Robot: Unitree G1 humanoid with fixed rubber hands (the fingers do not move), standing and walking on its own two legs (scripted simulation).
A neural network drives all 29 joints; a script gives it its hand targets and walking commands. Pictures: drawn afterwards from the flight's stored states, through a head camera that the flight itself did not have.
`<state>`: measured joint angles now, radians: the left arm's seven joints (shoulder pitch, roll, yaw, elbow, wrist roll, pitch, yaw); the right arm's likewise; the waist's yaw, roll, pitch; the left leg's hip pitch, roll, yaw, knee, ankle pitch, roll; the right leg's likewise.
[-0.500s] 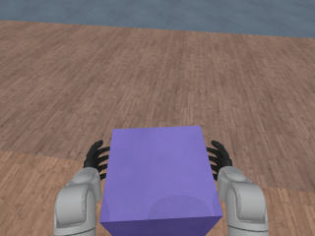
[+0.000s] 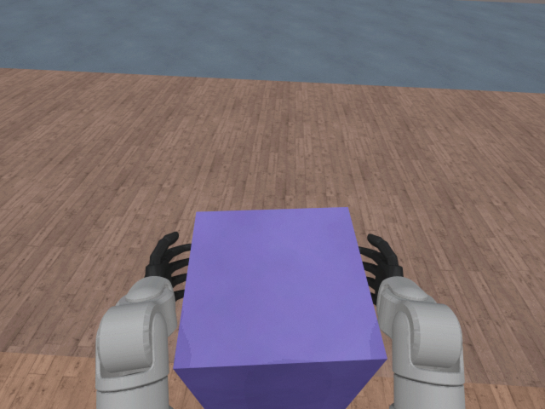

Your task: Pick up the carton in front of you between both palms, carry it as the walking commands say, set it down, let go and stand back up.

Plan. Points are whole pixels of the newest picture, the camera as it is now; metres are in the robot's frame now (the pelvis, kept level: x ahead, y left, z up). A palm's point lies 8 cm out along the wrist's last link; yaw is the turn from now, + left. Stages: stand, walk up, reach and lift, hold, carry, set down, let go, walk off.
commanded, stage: carry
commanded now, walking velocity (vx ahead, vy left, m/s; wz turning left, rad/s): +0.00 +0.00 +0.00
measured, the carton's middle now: (275, 316) +0.27 +0.00 +0.02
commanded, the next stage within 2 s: none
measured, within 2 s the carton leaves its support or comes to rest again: neither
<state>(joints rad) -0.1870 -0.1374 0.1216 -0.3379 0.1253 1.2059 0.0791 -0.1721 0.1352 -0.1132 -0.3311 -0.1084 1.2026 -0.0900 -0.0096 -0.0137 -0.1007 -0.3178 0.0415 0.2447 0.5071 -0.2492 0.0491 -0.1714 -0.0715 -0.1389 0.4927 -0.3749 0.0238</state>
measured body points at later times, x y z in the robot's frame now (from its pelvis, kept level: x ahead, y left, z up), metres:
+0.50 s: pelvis +0.03 -0.01 +0.00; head +0.02 -0.01 +0.45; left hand +0.32 +0.14 +0.09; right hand +0.31 -0.17 +0.08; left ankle +0.01 +0.09 -0.73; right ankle -0.08 -0.11 -0.73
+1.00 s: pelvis -0.02 -0.01 +0.00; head -0.04 +0.00 +0.45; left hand +0.26 +0.14 +0.08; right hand +0.25 -0.16 +0.08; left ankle +0.01 +0.09 -0.74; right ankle -0.08 -0.11 -0.74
